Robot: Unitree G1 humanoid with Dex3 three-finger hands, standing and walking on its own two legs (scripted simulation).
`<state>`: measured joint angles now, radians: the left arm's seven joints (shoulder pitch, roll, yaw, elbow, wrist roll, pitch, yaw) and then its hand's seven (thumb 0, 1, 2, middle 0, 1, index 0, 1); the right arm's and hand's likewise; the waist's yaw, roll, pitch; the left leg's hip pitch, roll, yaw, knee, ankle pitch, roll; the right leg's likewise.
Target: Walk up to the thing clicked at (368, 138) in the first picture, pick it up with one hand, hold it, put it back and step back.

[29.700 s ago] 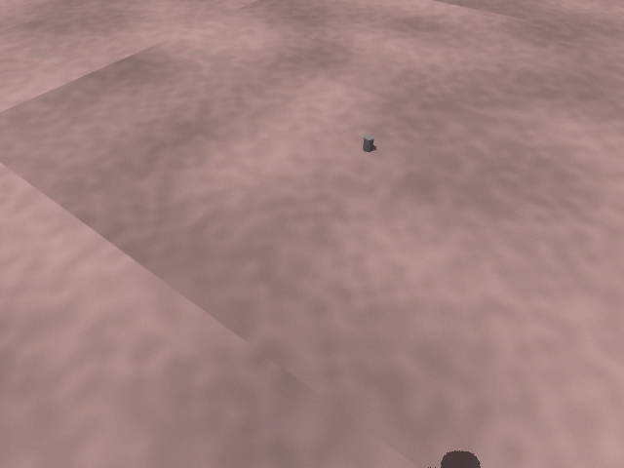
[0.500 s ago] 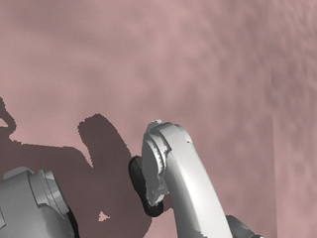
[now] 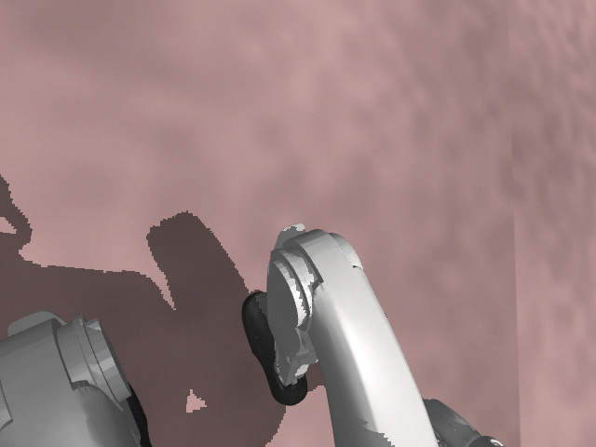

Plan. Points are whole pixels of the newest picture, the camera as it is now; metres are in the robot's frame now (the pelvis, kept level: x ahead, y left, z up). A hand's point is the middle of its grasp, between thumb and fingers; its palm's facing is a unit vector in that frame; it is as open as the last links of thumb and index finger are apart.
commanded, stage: close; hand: left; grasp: from above
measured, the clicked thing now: out of the picture +0.46 +0.31 -0.26
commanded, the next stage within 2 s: settle in 0.60 s
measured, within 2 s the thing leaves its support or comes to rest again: leaves its support in 0.94 s
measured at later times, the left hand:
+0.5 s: hand out of the picture +0.45 +0.31 -0.24, palm faces -0.46 -0.14 -0.88, open 7.9 cm
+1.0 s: hand out of the picture +0.46 +0.32 -0.23, palm faces -0.43 -0.14 -0.89, open 7.7 cm
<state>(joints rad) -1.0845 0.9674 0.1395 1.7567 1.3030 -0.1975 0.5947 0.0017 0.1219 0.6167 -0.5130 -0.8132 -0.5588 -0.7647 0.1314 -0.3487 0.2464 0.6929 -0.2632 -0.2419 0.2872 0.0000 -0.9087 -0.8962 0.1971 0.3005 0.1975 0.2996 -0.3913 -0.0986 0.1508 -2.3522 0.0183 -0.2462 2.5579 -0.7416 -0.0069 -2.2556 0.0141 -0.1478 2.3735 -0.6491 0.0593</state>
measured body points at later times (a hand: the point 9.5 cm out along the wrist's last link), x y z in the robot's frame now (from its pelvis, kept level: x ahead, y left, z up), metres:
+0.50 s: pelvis +0.00 +0.00 +0.00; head +0.27 +0.12 +0.34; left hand +0.47 +0.32 -0.19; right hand +0.03 -0.26 -0.05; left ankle +0.06 +0.13 -0.27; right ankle +0.12 -0.12 -0.27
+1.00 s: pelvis +0.00 +0.00 +0.00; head +0.27 +0.12 +0.34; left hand +0.47 +0.32 -0.17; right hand +0.03 -0.26 -0.05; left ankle +0.06 +0.13 -0.27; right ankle +0.12 -0.12 -0.27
